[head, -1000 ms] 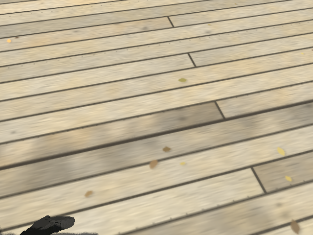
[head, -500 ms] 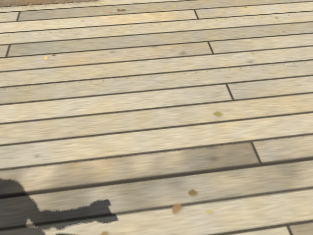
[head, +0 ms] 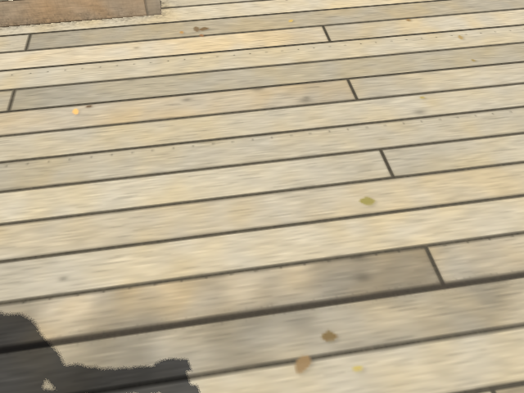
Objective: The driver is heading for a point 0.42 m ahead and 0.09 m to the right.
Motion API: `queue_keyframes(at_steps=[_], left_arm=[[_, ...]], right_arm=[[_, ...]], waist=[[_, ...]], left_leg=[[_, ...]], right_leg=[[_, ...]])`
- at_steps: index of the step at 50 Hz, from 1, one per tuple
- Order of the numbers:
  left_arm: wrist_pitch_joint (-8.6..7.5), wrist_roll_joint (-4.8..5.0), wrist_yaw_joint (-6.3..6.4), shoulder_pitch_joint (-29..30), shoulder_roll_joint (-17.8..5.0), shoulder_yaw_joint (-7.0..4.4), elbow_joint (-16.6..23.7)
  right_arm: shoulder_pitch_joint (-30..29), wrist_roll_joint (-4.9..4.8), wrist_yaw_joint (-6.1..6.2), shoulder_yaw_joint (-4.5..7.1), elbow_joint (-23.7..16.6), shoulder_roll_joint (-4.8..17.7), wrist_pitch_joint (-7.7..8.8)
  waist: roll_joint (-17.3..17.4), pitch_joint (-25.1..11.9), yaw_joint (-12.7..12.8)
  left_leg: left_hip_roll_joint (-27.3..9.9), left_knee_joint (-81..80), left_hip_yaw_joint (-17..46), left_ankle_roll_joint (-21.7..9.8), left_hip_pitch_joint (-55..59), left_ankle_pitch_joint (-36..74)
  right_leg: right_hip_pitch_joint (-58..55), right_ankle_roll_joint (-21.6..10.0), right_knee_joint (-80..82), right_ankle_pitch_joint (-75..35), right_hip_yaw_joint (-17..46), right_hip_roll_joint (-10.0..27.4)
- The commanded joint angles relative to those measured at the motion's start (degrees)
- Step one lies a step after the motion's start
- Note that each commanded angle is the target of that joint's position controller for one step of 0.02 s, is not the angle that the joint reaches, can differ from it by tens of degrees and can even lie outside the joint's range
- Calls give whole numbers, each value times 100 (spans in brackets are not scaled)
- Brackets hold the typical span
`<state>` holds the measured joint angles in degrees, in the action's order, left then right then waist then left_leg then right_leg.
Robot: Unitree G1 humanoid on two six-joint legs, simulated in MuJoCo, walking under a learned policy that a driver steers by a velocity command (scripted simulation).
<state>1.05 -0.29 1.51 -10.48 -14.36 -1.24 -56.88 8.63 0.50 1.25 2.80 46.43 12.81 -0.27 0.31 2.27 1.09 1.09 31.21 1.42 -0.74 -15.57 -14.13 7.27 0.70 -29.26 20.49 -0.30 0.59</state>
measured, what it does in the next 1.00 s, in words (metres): stands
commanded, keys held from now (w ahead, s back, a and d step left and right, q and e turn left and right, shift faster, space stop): no key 0.48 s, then w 0.02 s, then no key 0.50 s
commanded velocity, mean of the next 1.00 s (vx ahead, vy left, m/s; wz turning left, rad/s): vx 0.01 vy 0.00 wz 0.00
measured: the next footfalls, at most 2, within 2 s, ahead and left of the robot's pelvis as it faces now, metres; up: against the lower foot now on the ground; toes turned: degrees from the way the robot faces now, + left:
right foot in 1.76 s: +0.42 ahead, -0.14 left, +0.00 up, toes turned -15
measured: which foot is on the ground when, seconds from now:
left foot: down 0.00-1.00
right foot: down 0.00-1.00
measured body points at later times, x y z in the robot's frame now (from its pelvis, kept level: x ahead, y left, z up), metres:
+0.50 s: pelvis -0.01 +0.00 +0.00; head -0.01 +0.00 +0.45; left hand -0.01 +0.24 -0.15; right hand +0.07 -0.25 -0.14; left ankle +0.03 +0.11 -0.73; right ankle -0.05 -0.13 -0.73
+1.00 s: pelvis -0.01 -0.01 +0.00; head +0.01 -0.01 +0.45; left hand -0.03 +0.22 -0.15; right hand +0.05 -0.25 -0.15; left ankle +0.03 +0.11 -0.73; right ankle -0.05 -0.13 -0.73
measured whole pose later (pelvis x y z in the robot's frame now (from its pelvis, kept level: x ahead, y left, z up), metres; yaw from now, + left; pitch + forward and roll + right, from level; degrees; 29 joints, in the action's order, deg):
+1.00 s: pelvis -0.01 -0.01 +0.00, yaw +0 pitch -1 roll +0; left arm -0.9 -0.2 2.3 -19.2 -9.7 -0.1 -63.0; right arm 9.1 -0.3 2.3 1.6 63.9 11.3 -0.9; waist 0.1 2.2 0.1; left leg 0.7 28.4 2.0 -0.1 -15.2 -12.0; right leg 7.2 0.1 -27.3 18.9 -0.8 0.3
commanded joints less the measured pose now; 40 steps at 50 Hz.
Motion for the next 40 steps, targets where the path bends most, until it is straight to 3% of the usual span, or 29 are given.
queue_keyframes(at_steps=[1,24,25,26,28,33,40], left_arm=[[-53,-4,39,-134,-594,-110,67],[-185,-10,86,-784,-274,-8,-440],[-181,-2,90,-930,-226,0,-507],[-180,5,93,-892,-208,7,-498],[-205,-10,99,-886,-177,21,-485],[-246,2,81,-1109,-153,33,-542],[-219,9,81,-1256,-85,47,-565]], right_arm=[[-148,-4,43,154,-179,628,62],[-73,-44,105,63,1034,533,8],[26,-43,107,48,1124,485,0],[-32,-46,109,37,1136,466,-6],[-63,-33,109,19,1187,460,11],[47,-66,89,-5,1358,455,43],[109,-75,102,-29,1507,426,-8]], waist=[[23,-289,8],[-19,19,-65],[-36,-99,-59],[-58,130,-78],[-41,254,-86],[-36,7,-83],[-53,0,-94]], left_leg=[[-361,-399,373,-237,652,1585],[-232,-672,259,-159,529,668],[-160,-682,191,-162,559,16],[-148,-709,197,-151,429,-156],[-171,-731,230,-148,355,72],[-195,-584,210,-170,559,1008],[-194,-573,198,-171,611,1207]], right_leg=[[523,-71,521,-973,167,173],[813,-108,762,-466,91,103],[771,-138,807,59,55,67],[922,-155,842,204,86,73],[983,-152,838,5,93,78],[758,-110,735,-751,63,77],[709,-110,750,-946,54,75]])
